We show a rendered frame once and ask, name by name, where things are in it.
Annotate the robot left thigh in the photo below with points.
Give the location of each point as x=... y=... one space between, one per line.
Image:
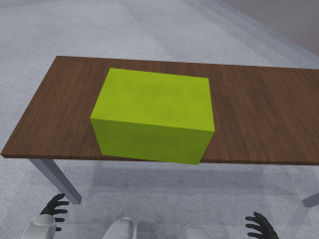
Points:
x=122 y=229

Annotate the carton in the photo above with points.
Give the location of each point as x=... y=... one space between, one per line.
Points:
x=153 y=116

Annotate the robot thigh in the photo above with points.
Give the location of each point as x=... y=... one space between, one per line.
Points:
x=192 y=232
x=122 y=229

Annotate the table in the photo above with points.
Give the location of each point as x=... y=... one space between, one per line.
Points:
x=261 y=115

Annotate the robot right thigh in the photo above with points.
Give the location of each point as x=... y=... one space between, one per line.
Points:
x=192 y=232

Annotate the robot right hand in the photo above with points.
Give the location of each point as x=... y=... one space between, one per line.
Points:
x=265 y=227

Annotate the left robot forearm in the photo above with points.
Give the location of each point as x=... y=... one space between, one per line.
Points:
x=41 y=227

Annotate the robot left hand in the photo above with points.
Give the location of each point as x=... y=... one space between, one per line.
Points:
x=50 y=208

